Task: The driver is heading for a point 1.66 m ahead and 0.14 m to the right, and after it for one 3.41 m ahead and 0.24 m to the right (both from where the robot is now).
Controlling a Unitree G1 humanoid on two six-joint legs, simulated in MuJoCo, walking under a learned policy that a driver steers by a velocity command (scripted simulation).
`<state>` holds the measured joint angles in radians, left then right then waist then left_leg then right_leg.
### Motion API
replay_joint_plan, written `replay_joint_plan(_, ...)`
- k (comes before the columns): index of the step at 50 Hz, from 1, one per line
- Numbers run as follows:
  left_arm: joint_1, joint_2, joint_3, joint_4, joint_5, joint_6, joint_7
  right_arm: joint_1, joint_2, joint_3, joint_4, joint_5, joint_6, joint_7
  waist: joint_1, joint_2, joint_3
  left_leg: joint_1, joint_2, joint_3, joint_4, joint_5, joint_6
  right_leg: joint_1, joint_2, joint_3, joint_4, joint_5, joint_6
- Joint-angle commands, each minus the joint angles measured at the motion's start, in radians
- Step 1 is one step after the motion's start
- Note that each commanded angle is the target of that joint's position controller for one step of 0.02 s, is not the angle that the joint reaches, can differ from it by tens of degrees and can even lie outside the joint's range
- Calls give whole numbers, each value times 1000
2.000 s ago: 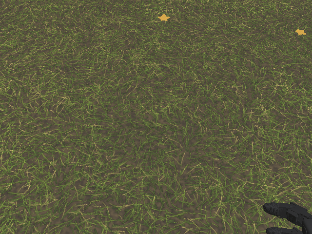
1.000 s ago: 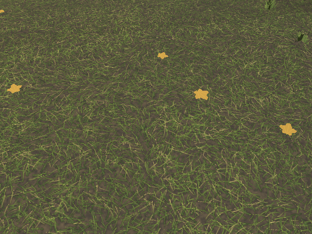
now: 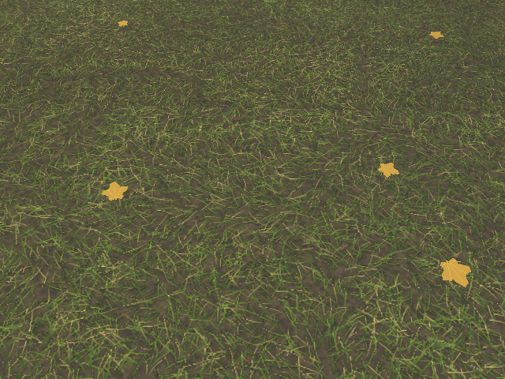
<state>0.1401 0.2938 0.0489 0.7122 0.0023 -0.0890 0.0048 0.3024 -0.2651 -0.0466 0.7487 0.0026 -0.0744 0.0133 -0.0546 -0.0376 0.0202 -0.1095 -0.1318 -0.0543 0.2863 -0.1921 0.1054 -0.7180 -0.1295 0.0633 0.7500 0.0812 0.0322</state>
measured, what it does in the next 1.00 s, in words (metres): walks ahead: right foot, then left foot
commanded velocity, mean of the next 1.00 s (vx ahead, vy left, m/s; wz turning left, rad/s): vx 0.50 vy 0.00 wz -0.20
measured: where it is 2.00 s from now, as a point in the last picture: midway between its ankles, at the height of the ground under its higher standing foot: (297, 195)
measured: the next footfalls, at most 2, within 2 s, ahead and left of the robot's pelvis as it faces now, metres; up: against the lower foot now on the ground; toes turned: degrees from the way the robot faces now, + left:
right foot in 0.22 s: +0.31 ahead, -0.15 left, +0.00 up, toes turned -7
left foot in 0.72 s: +0.64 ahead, +0.01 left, +0.00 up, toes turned -14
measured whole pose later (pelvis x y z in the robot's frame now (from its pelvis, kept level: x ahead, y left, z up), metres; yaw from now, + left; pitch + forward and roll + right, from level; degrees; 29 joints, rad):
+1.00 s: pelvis +0.60 -0.07 +0.00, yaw -14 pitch +2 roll +1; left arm 0.20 0.30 0.05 0.71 0.00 -0.06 0.00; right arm 0.35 -0.26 -0.04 0.80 0.00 -0.09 0.02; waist -0.05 -0.05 0.01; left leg -0.14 -0.07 0.02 0.29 -0.18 0.07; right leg -0.67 -0.11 0.05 0.90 -0.13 0.01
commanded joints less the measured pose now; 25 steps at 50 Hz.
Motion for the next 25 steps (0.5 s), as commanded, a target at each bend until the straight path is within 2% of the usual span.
replay_joint_plan(1,-100,50,3,-77,-16,-16,-16,26,-170,-40,-30,3,-19,-7,-38,79,22,-43,281,-102,-128,141,101,76,24,-31,-110,125,-19)
replay_joint_plan(4,-167,48,-1,-111,-22,-18,-38,69,-173,-40,6,-1,-7,-7,-64,66,50,123,330,-88,-91,220,99,-24,41,-28,-170,45,-46)
replay_joint_plan(7,-191,43,-5,-140,-25,-21,-64,90,-180,-43,27,-2,13,-14,-60,76,43,244,365,-59,-18,416,85,-55,80,-46,-198,-101,-82)
replay_joint_plan(9,-128,65,5,-136,-20,-19,-71,59,-197,-46,17,-1,23,-22,-11,111,-22,252,351,-13,88,763,57,88,138,-107,-205,-194,-116)
replay_joint_plan(10,-40,97,22,-119,-16,-16,-68,48,-208,-47,11,-3,29,-28,41,127,-89,241,335,13,205,957,42,225,179,-139,-204,-217,-139)
replay_joint_plan(11,107,144,47,-89,-17,-14,-60,23,-210,-44,-1,-1,34,-35,128,115,-170,152,303,53,392,990,9,453,186,-120,-252,-140,-180)
replay_joint_plan(12,280,224,69,-64,-11,-5,-46,24,-175,-27,-31,-23,23,-43,188,11,-298,-86,258,91,699,674,-30,778,5,132,-235,-53,-259)
replay_joint_plan(13,293,270,77,-56,-22,-8,-50,151,-58,10,-49,-37,-5,-20,100,-240,-397,-523,45,44,1024,-298,-102,1126,-212,647,-309,-191,-445)
replay_joint_plan(14,326,164,56,-53,-30,2,-41,64,-154,-5,-47,-11,-35,-4,172,-123,-399,-644,87,-82,1094,-334,-94,1163,-189,686,-384,-320,-410)
replay_joint_plan(15,266,146,49,-66,-21,9,-31,-45,-180,-12,-90,23,-55,6,177,-74,-247,-711,135,-75,1074,-250,-87,1047,-159,544,-411,-282,-369)
replay_joint_plan(16,206,145,48,-81,-15,14,-28,-90,-164,-6,-105,13,-66,4,145,36,-163,-689,170,-59,999,-188,-86,901,-121,458,-431,-191,-347)
replay_joint_plan(17,156,125,40,-93,-10,17,-26,-96,-164,-11,-102,-5,-66,1,107,78,-97,-648,198,-43,921,-153,-99,776,-94,385,-455,-79,-335)
replay_joint_plan(18,129,107,32,-104,1,17,-23,-70,-159,-14,-101,-11,-57,1,71,49,-82,-584,218,-39,884,-133,-111,690,-72,338,-482,-5,-335)
replay_joint_plan(20,105,97,28,-97,-4,13,-21,-22,-134,-10,-88,-15,-35,-3,38,6,-67,-534,234,-14,806,-123,-143,588,-51,273,-519,70,-340)
replay_joint_plan(21,109,107,29,-87,-7,10,-19,-25,-120,-6,-87,-16,-26,-6,34,-3,-54,-522,237,1,762,-103,-158,542,-42,233,-533,100,-338)
replay_joint_plan(23,122,135,37,-68,-9,7,-11,-90,-94,6,-106,-18,-19,-11,52,-14,-25,-508,237,20,628,20,-175,481,-11,160,-557,106,-317)
replay_joint_plan(25,139,141,38,-50,-13,9,-7,-167,-80,12,-116,-15,-24,-9,84,-20,-13,-450,216,34,457,191,-170,450,33,97,-554,63,-274)
Keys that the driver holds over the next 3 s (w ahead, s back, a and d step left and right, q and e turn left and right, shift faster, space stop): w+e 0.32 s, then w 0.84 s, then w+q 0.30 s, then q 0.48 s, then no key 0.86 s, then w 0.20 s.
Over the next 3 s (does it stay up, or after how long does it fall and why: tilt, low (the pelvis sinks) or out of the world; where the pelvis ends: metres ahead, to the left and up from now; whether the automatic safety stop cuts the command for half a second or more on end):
stays up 1.08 -0.20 0.00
